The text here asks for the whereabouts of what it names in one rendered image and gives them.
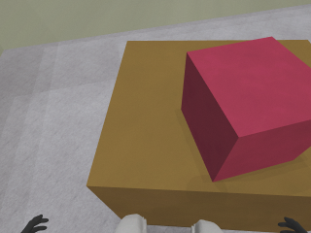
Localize pedestal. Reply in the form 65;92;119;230
86;40;311;233

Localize left robot thigh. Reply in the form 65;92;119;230
114;214;147;233

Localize right robot hand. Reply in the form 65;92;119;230
278;216;308;233

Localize robot thigh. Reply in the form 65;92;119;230
190;220;224;233
114;214;147;233

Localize right robot thigh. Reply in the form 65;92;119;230
190;220;224;233

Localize left robot hand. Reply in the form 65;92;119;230
20;215;49;233

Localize carton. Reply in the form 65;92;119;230
181;36;311;183

